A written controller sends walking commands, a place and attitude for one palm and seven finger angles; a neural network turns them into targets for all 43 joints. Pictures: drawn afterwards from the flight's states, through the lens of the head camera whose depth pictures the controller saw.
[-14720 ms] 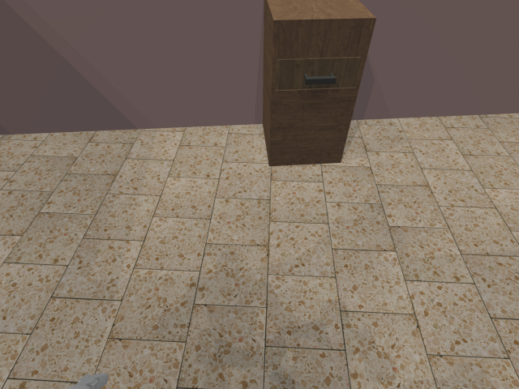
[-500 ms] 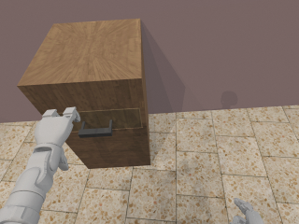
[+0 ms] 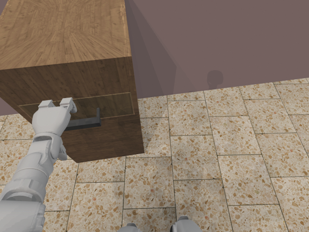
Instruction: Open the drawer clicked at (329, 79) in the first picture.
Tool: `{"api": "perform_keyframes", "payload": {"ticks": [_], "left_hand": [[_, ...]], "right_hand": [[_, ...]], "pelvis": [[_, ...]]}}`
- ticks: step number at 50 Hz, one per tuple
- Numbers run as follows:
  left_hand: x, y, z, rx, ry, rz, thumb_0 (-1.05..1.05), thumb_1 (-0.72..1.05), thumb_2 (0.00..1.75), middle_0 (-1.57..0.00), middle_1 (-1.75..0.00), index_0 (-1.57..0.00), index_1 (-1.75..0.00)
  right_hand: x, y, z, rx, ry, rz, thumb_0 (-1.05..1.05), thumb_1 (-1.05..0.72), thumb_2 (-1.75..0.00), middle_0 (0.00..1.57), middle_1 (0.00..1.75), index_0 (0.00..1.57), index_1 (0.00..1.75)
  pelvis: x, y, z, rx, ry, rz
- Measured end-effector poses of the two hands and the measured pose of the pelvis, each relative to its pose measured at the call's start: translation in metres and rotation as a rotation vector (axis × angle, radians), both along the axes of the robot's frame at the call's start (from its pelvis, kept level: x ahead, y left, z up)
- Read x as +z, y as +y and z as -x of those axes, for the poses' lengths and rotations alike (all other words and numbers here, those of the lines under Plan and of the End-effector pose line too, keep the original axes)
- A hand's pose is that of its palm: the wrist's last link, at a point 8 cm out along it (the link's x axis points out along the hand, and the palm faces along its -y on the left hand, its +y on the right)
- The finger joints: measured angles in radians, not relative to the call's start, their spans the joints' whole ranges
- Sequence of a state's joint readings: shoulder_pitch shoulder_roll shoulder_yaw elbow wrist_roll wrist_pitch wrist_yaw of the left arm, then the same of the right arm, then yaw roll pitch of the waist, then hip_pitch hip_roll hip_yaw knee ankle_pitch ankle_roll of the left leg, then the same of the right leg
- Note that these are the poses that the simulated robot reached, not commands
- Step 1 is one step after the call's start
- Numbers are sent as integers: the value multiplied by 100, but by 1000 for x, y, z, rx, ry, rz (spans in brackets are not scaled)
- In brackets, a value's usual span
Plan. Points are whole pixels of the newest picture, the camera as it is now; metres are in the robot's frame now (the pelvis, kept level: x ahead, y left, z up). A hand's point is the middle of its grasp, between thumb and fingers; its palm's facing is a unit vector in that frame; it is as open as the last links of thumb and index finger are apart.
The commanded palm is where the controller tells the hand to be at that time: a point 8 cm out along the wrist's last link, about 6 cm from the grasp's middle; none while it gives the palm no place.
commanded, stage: move the hooked fingers above the handle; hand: left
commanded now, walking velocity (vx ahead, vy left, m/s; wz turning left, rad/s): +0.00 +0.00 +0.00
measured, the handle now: (81, 118) +0.52 +0.28 -0.16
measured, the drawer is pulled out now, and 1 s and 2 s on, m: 0.00 0.00 0.00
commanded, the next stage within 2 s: none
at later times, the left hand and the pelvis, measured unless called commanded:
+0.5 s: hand (75, 123) +0.45 +0.27 -0.09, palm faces -0.06 -0.05 -1.00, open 13.8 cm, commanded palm +0.44 +0.26 -0.04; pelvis -0.01 +0.02 -0.05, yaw +0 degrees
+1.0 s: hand (76, 121) +0.46 +0.27 -0.08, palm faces -0.07 -0.01 -1.00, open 13.9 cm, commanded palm +0.45 +0.26 -0.04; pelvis -0.01 +0.00 -0.05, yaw +0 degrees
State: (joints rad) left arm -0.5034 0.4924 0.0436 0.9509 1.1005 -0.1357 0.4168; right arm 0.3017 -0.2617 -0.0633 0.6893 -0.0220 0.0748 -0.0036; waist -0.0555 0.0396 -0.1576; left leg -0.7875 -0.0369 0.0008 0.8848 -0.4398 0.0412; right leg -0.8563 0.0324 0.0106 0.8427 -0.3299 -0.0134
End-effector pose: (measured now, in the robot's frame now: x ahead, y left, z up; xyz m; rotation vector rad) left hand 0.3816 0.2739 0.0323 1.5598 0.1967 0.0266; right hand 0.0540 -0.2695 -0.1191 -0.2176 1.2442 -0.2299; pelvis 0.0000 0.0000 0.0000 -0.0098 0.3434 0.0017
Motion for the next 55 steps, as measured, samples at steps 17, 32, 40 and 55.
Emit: {"api": "perform_keyframes", "payload": {"ticks": [17,32,40,55], "left_hand": [[-52,14,-36,56,-18,-24,0,-49,30,-32,-120,-31,-120],[-79,-3,-65,11,-109,3,0,-49,30,-32,-120,-32,-120],[-71,6,-48,73,-22,-27,0,-49,30,-32,-120,-32,-120],[-72,-13,-62,6,-55,1,0,-49,30,-32,-120,-31,-120]], "right_hand": [[-29,14,34,-7,116,8,1,-91,-90,20,30,21,30],[-53,9,42,-2,169,31,1,-91,-90,20,30,21,30],[-53,13,37,3,163,-19,1,-91,-90,20,30,21,30],[-48,-17,27,20,107,58,0,-91,-90,20,30,21,30]], "pelvis": [[-33,16,9,-4,114,25],[-62,13,12,2,183,46],[-51,6,11,-3,158,30],[-58,-6,13,1,180,24]]}}
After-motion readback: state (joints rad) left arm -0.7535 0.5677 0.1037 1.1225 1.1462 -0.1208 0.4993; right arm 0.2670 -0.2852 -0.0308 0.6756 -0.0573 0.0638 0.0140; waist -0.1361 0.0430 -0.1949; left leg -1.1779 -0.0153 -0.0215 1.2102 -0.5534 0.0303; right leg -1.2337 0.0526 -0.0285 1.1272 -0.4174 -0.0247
